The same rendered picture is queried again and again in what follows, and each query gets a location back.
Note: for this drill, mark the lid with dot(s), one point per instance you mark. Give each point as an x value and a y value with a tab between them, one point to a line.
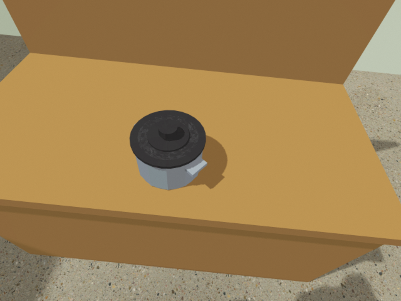
155	151

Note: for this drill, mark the table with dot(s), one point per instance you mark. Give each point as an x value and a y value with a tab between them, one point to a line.
293	187

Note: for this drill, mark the knob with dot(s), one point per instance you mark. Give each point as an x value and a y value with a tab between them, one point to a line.
167	129

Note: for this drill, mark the pot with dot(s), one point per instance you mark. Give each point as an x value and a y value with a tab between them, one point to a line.
171	178

